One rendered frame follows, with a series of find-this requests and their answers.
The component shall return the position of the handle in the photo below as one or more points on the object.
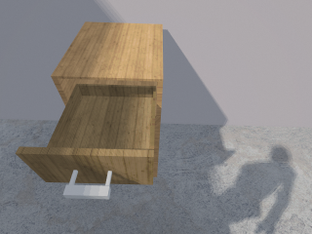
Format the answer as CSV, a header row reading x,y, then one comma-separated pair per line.
x,y
101,192

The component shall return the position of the cabinet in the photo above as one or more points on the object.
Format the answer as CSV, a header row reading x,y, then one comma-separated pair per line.
x,y
115,53

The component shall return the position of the drawer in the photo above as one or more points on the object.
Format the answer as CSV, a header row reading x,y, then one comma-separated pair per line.
x,y
103,128

